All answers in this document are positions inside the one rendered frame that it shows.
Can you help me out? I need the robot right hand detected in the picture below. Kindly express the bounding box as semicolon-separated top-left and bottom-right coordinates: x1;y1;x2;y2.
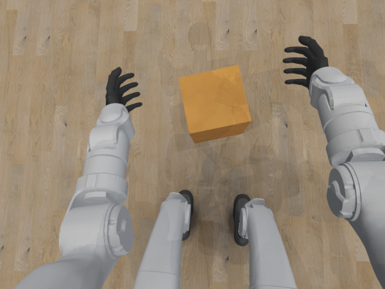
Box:
283;36;329;89

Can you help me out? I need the robot left upper arm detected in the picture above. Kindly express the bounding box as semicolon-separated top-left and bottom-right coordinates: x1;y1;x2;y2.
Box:
13;202;135;289

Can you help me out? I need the right robot thigh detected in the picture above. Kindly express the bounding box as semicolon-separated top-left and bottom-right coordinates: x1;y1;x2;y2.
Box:
240;204;297;289

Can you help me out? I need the carton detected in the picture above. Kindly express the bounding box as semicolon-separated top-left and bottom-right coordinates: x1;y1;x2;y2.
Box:
179;65;251;143

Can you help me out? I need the robot right upper arm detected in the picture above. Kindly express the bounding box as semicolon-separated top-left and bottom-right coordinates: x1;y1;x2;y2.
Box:
327;161;385;289

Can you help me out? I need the robot right forearm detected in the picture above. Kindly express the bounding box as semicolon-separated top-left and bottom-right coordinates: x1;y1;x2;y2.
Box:
309;67;385;167

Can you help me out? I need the robot left forearm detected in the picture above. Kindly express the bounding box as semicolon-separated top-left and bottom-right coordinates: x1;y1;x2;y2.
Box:
59;103;135;251

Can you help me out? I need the robot right foot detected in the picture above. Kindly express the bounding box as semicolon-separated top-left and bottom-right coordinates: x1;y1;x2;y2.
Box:
233;194;250;246

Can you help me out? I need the robot left hand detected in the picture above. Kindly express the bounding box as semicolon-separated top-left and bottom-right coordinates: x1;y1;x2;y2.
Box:
105;67;142;112

